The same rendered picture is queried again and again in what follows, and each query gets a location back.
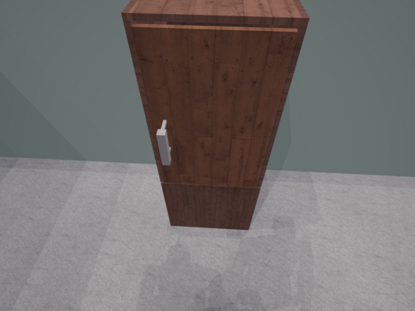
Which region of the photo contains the handle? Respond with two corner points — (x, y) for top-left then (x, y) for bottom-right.
(156, 120), (171, 165)

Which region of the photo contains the cupboard door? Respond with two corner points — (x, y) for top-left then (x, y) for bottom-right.
(131, 24), (298, 187)

